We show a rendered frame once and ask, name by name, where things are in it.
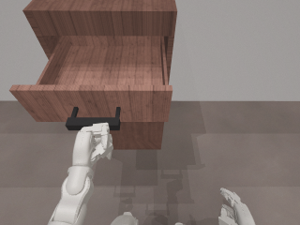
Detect handle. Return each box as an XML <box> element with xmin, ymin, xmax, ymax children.
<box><xmin>65</xmin><ymin>107</ymin><xmax>121</xmax><ymax>131</ymax></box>

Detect cabinet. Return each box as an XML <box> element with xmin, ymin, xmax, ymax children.
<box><xmin>23</xmin><ymin>0</ymin><xmax>177</xmax><ymax>150</ymax></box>

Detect left robot hand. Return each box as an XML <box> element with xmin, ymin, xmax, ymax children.
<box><xmin>72</xmin><ymin>123</ymin><xmax>113</xmax><ymax>169</ymax></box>

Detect left robot shin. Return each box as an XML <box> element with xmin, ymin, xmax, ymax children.
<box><xmin>123</xmin><ymin>212</ymin><xmax>132</xmax><ymax>216</ymax></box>

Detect drawer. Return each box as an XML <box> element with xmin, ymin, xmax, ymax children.
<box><xmin>9</xmin><ymin>36</ymin><xmax>173</xmax><ymax>122</ymax></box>

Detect left robot forearm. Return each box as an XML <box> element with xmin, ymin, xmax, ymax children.
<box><xmin>47</xmin><ymin>165</ymin><xmax>94</xmax><ymax>225</ymax></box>

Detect left robot thigh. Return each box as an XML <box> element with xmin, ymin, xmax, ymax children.
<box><xmin>110</xmin><ymin>215</ymin><xmax>139</xmax><ymax>225</ymax></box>

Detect right robot hand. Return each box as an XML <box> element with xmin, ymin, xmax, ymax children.
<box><xmin>218</xmin><ymin>187</ymin><xmax>256</xmax><ymax>225</ymax></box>

